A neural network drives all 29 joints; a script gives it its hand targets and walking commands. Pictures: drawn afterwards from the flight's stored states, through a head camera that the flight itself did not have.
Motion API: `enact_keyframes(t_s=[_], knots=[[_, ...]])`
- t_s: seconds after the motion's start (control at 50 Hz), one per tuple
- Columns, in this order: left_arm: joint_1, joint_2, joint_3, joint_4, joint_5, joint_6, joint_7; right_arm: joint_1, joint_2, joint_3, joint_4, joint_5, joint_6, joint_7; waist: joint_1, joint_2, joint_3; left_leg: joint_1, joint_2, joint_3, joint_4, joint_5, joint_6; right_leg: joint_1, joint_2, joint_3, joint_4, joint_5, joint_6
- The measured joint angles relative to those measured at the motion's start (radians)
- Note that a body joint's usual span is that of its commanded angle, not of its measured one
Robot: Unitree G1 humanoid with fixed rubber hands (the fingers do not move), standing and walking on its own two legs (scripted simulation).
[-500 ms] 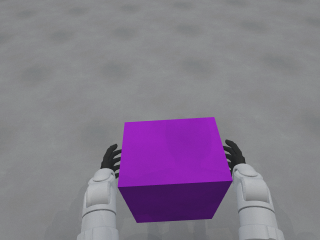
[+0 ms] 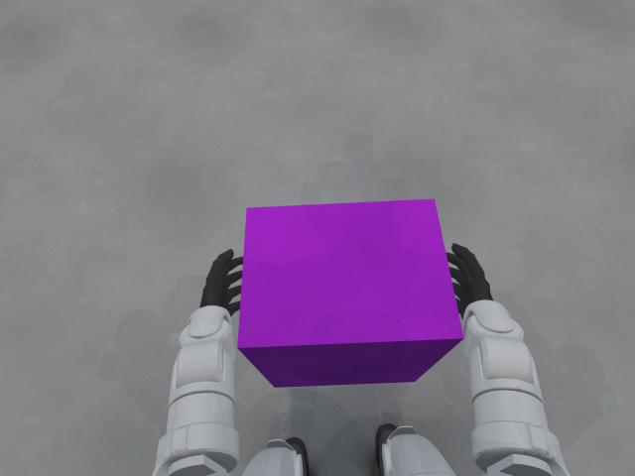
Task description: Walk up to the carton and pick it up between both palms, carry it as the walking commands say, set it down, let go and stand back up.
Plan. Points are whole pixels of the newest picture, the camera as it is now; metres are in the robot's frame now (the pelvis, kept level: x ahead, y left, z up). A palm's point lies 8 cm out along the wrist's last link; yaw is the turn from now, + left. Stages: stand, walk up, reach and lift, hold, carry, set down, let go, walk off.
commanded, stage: set down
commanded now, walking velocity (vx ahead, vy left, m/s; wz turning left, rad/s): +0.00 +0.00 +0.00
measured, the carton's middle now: (342, 307) +0.35 -0.02 -0.13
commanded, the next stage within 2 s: none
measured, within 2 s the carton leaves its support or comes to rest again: neither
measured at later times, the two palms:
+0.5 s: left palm (234, 304) +0.37 +0.15 -0.14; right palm (450, 298) +0.35 -0.19 -0.13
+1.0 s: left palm (248, 303) +0.40 +0.14 -0.23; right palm (434, 300) +0.38 -0.19 -0.23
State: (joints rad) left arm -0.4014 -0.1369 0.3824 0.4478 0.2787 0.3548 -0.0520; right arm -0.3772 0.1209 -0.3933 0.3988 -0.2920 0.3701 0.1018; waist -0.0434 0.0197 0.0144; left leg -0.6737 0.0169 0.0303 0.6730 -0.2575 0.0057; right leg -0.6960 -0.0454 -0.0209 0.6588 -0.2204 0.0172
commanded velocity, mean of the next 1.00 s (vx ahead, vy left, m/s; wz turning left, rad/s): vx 0.00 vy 0.00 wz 0.00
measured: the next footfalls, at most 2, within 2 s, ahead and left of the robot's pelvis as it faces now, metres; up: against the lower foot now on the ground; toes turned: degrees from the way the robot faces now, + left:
none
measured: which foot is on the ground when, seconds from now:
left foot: down 0.00-1.00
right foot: down 0.00-1.00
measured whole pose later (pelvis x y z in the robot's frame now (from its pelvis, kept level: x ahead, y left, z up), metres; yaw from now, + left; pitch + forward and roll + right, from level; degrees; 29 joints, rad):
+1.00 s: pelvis -0.04 +0.00 -0.15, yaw +0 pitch +44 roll +0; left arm -0.76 -0.05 0.42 0.52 0.22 0.37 -0.01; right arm -0.72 0.05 -0.47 0.47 -0.21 0.37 0.06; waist -0.04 0.02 -0.23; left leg -1.70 0.02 0.01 1.38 -0.44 0.00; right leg -1.71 -0.05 0.00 1.35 -0.40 0.02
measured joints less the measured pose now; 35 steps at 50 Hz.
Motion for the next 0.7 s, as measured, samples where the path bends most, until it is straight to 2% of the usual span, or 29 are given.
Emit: enact_keyframes(t_s=[0.2,0.52,0.7], knots=[[-0.083,0.025,0.022,0.022,-0.024,-0.024,-0.005,-0.069,0.005,-0.021,0.006,0.022,-0.026,-0.024,0.005,0.0,-0.071,-0.269,0.003,-0.018,0.157,-0.036,-0.009,-0.265,0.0,-0.01,0.158,-0.041,-0.008],[-0.227,0.036,0.076,0.032,-0.003,0.006,-0.015,-0.213,-0.002,-0.084,0.019,0.023,0.002,-0.02,0.001,-0.008,-0.157,-0.616,0.002,-0.019,0.389,-0.092,-0.006,-0.612,-0.003,0.002,0.384,-0.091,-0.008],[-0.278,0.046,0.072,0.035,-0.013,0.013,0.0,-0.266,-0.023,-0.093,0.033,0.037,0.004,-0.02,-0.001,-0.005,-0.201,-0.789,0.001,-0.018,0.511,-0.126,-0.002,-0.783,-0.004,0.011,0.501,-0.122,-0.002]])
